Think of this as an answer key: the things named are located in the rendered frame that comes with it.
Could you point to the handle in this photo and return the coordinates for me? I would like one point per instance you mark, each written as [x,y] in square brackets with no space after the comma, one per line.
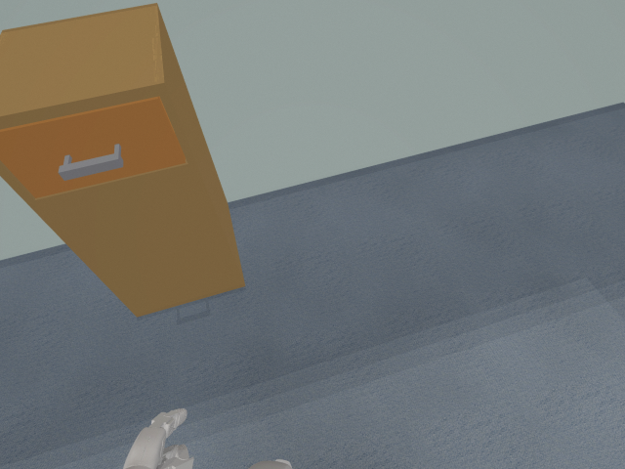
[91,166]

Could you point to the drawer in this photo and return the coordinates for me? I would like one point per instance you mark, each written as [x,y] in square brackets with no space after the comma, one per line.
[35,151]

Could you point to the left robot hand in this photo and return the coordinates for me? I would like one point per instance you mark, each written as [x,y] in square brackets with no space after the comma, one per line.
[149,448]

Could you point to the cabinet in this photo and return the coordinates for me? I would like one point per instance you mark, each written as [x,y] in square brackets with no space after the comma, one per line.
[159,239]

